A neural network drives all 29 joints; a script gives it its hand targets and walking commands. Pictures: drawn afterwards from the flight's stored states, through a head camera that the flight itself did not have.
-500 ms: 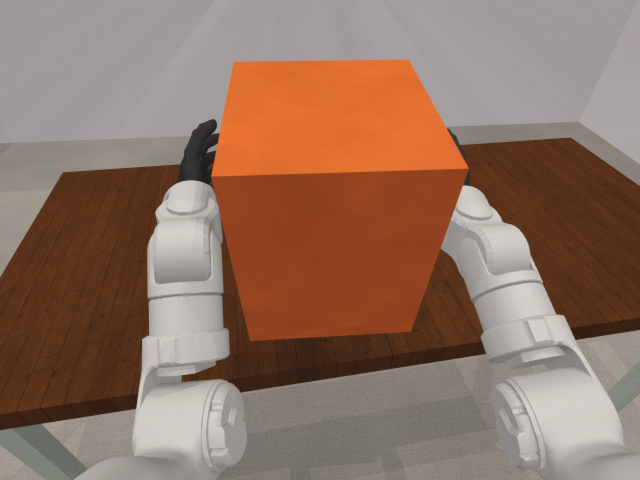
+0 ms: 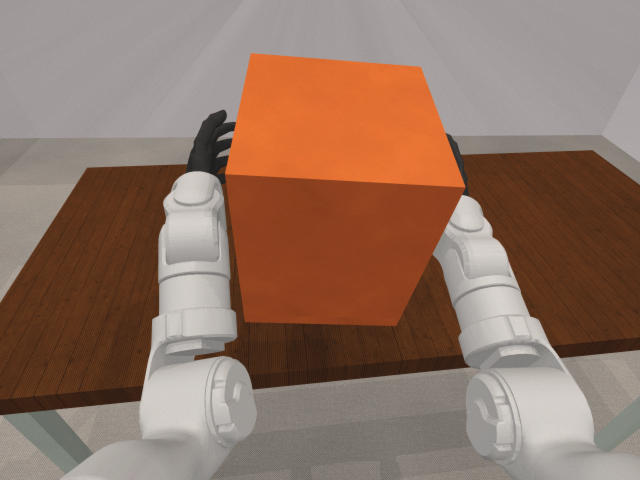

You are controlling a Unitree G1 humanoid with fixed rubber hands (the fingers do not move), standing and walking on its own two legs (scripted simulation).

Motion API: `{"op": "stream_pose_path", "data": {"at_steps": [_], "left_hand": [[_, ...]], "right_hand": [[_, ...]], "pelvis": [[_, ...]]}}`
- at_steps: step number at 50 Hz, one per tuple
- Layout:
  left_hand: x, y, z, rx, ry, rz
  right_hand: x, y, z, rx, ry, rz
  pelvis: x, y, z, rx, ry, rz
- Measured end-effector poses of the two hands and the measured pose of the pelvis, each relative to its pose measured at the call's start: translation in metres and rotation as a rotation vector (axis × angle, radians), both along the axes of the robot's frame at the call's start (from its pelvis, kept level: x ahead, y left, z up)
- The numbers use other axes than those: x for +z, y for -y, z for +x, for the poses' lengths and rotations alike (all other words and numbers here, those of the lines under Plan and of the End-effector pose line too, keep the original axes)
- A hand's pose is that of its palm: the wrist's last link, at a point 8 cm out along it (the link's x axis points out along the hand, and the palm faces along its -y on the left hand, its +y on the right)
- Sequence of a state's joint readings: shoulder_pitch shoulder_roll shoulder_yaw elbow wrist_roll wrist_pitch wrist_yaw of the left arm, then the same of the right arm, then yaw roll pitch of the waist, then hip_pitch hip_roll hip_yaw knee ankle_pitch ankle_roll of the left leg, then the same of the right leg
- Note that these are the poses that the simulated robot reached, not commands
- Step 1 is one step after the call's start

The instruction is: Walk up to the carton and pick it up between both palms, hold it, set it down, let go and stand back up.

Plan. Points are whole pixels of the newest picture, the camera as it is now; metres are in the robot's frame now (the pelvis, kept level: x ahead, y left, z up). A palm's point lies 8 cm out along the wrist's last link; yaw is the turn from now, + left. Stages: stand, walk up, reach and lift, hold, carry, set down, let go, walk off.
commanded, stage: set down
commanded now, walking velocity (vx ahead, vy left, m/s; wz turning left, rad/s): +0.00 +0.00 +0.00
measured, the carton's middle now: (329, 199) +0.38 +0.03 +0.20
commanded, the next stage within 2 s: none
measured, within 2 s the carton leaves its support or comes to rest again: neither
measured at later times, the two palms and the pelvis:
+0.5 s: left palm (220, 205) +0.40 +0.17 +0.17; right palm (436, 221) +0.40 -0.12 +0.15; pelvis +0.01 +0.00 +0.00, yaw +0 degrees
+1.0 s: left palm (217, 213) +0.42 +0.18 +0.14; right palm (422, 224) +0.42 -0.11 +0.13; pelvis +0.02 +0.00 +0.00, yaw +0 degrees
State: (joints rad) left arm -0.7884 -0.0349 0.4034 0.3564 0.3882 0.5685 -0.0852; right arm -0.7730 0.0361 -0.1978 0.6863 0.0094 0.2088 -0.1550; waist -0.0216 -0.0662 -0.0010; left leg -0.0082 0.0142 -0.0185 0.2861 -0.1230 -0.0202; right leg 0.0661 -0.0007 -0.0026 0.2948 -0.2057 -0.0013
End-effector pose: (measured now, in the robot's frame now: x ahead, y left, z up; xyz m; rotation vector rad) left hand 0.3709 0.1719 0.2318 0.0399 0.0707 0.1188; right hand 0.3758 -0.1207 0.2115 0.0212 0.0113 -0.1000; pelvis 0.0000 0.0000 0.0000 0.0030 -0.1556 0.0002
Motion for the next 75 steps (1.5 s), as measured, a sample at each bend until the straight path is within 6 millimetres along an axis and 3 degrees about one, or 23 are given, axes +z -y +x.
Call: {"op": "stream_pose_path", "data": {"at_steps": [8,15,28,42,50,75], "left_hand": [[-0.035,-0.011,0.008,-0.001,-0.018,0.022],[-0.062,-0.006,0.013,0.000,-0.029,0.019],[-0.061,0.002,0.032,-0.004,-0.061,0.017],[-0.086,-0.009,0.040,-0.005,-0.104,-0.005],[-0.088,-0.008,0.047,-0.002,-0.102,-0.009],[-0.116,-0.013,0.065,-0.005,-0.163,-0.032]], "right_hand": [[-0.039,-0.011,0.008,0.006,-0.003,-0.032],[-0.057,-0.006,0.011,-0.006,-0.002,-0.041],[-0.058,0.002,0.027,-0.014,-0.032,-0.034],[-0.078,-0.009,0.034,-0.015,-0.078,-0.041],[-0.078,-0.009,0.041,-0.017,-0.078,-0.027],[-0.106,-0.013,0.057,-0.022,-0.138,-0.032]], "pelvis": [[0.000,-0.001,0.008,0.020,0.008,-0.006],[0.000,-0.003,0.010,0.025,-0.024,-0.015],[0.001,-0.002,0.013,0.002,-0.063,-0.012],[0.002,-0.002,0.018,0.002,-0.096,-0.010],[0.002,-0.003,0.020,-0.004,-0.122,-0.012],[0.003,-0.005,0.028,-0.020,-0.200,-0.008]]}}
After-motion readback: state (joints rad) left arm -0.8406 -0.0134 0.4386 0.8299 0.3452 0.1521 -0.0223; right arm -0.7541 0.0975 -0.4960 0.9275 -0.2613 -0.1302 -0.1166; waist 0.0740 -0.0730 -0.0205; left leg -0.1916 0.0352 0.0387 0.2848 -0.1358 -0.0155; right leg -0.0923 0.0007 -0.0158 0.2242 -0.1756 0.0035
